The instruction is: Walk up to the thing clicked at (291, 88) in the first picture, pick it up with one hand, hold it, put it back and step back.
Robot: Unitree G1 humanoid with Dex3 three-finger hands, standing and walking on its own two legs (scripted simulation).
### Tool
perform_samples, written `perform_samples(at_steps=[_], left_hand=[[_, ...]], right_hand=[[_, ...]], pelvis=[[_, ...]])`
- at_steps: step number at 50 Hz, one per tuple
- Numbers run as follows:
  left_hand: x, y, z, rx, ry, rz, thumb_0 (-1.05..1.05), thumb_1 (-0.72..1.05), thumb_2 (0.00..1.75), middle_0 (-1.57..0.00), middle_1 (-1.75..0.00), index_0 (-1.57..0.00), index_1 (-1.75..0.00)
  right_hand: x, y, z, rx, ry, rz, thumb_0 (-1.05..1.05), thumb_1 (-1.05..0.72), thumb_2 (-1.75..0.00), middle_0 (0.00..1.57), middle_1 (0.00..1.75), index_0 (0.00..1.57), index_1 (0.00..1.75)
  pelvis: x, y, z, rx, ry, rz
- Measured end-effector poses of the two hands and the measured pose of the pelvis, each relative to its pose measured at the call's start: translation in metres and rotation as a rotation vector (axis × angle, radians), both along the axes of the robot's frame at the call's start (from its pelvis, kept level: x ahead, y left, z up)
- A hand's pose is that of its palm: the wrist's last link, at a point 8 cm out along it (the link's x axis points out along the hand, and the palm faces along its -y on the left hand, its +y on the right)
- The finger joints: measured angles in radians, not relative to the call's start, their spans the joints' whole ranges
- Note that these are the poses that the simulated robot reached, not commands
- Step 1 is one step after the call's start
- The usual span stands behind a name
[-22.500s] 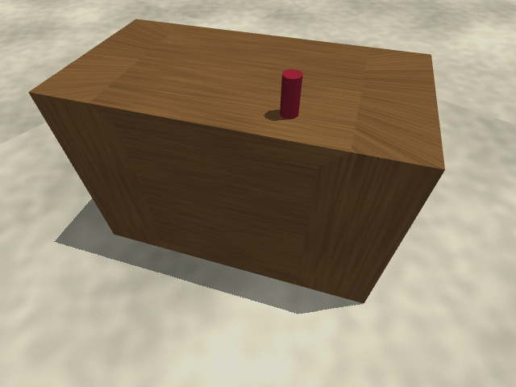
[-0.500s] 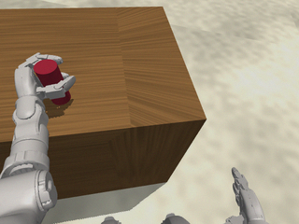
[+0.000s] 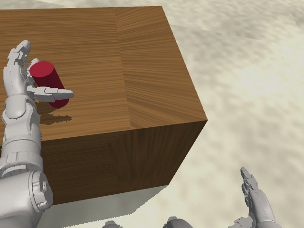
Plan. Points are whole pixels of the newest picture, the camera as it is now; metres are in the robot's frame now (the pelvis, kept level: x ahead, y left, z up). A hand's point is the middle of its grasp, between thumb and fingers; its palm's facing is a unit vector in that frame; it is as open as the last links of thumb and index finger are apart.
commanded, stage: withdraw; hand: left
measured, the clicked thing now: (51, 86) +0.48 +0.21 +0.09
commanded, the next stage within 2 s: rise in 0.20 s
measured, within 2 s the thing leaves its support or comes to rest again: neither
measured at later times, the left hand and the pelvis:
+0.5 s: hand out of the picture +0.45 +0.32 +0.20, palm faces +0.30 -0.93 -0.22, open 17.4 cm; pelvis +0.02 +0.01 +0.02, yaw +1 degrees
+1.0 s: hand out of the picture +0.27 +0.29 +0.19, palm faces +0.40 -0.84 -0.37, open 17.4 cm; pelvis +0.01 +0.00 +0.04, yaw +2 degrees
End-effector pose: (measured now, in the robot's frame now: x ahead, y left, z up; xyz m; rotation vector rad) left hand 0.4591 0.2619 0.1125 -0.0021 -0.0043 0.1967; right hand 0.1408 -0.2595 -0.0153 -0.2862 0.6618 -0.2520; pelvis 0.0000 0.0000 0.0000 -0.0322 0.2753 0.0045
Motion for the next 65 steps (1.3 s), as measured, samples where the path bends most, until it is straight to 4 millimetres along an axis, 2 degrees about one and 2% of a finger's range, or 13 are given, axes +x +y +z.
perform_samples(at_steps=[6,10,14,19,24,31,35,39,42,48,55,60,65], left_hand=[[0.006,0.023,0.049,0.009,-0.073,0.037,-0.01,-0.42,0.13,-0.12,-0.11,-0.12,-0.11],[0.004,0.044,0.082,0.041,-0.070,0.042,-0.01,-0.42,0.10,-0.08,-0.07,-0.08,-0.07],[-0.004,0.062,0.101,0.045,-0.032,0.033,-0.01,-0.43,0.07,-0.06,-0.05,-0.07,-0.04],[-0.023,0.077,0.104,0.114,0.042,0.027,-0.01,-0.45,0.04,-0.05,-0.04,-0.06,-0.03],[-0.044,0.096,0.096,0.191,0.114,0.102,-0.01,-0.51,0.03,-0.06,-0.05,-0.07,-0.05],[-0.078,0.133,0.103,0.238,0.103,0.248,-0.01,-0.55,0.02,-0.07,-0.05,-0.07,-0.05],[-0.100,0.141,0.108,0.285,0.085,0.297,-0.01,-0.56,0.02,-0.07,-0.04,-0.07,-0.05],[-0.124,0.132,0.107,0.341,0.055,0.301,-0.01,-0.56,0.01,-0.07,-0.04,-0.06,-0.04],[-0.146,0.113,0.104,0.381,0.016,0.273,-0.01,-0.55,0.01,-0.06,-0.03,-0.06,-0.04],[-0.209,0.071,0.097,0.427,-0.080,0.203,-0.01,-0.54,0.01,-0.07,-0.04,-0.07,-0.04],[-0.281,0.051,0.086,0.438,-0.060,0.232,-0.01,-0.53,0.00,-0.07,-0.04,-0.08,-0.04],[-0.313,0.024,0.076,0.425,-0.013,0.197,-0.01,-0.53,0.00,-0.07,-0.05,-0.08,-0.04],[-0.337,0.004,0.085,0.463,-0.033,0.153,-0.01,-0.52,0.00,-0.07,-0.05,-0.08,-0.05]], right_hand=[[0.004,-0.006,0.011,-0.014,-0.017,-0.024,-0.01,0.52,-0.05,0.06,0.05,0.05,0.05],[0.003,-0.005,0.005,0.020,0.005,-0.046,-0.01,0.52,-0.05,0.06,0.05,0.05,0.05],[0.006,0.001,-0.004,0.063,0.023,-0.047,-0.01,0.53,-0.05,0.05,0.05,0.05,0.05],[0.014,0.011,-0.011,0.103,0.028,-0.017,-0.01,0.54,-0.05,0.06,0.05,0.05,0.05],[0.020,0.014,-0.011,0.119,0.031,0.013,-0.01,0.55,-0.05,0.06,0.05,0.05,0.05],[0.011,0.009,-0.009,0.105,0.061,0.030,-0.01,0.54,-0.06,0.06,0.05,0.05,0.05],[0.006,0.010,-0.015,0.114,0.092,0.041,-0.01,0.53,-0.06,0.06,0.05,0.05,0.05],[0.012,0.013,-0.014,0.125,0.064,0.052,-0.01,0.53,-0.06,0.06,0.06,0.05,0.05],[0.019,0.010,-0.007,0.123,0.009,0.041,-0.01,0.53,-0.06,0.06,0.06,0.05,0.05],[0.026,-0.004,0.005,0.111,-0.054,-0.003,-0.01,0.52,-0.06,0.06,0.05,0.05,0.05],[0.017,-0.008,-0.006,0.112,0.019,0.001,-0.01,0.52,-0.06,0.06,0.05,0.05,0.05],[0.020,-0.005,-0.011,0.125,-0.002,0.010,-0.01,0.51,-0.06,0.06,0.05,0.05,0.05],[0.025,-0.009,-0.005,0.118,-0.071,0.008,-0.01,0.51,-0.06,0.06,0.05,0.06,0.05]], pelvis=[[0.008,0.000,0.007,-0.001,-0.023,0.002],[0.014,0.002,0.012,-0.002,-0.039,0.001],[0.019,0.005,0.016,-0.002,-0.055,0.001],[0.020,0.008,0.021,0.003,-0.077,0.004],[0.016,0.008,0.024,0.011,-0.101,0.011],[0.013,0.003,0.028,0.016,-0.121,0.020],[0.012,0.002,0.030,0.013,-0.134,0.026],[0.011,0.003,0.032,0.015,-0.158,0.027],[0.012,0.004,0.034,0.017,-0.177,0.025],[0.012,0.003,0.036,0.026,-0.216,0.023],[0.007,-0.005,0.036,0.032,-0.243,0.038],[0.001,-0.007,0.034,0.036,-0.253,0.044],[-0.003,-0.011,0.033,0.041,-0.265,0.050]])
